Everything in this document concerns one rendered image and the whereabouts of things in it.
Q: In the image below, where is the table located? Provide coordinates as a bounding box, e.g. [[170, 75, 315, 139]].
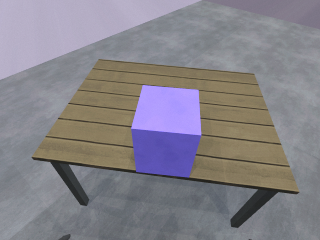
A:
[[32, 59, 299, 228]]

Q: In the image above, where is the carton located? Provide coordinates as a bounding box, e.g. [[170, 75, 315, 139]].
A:
[[131, 85, 202, 178]]

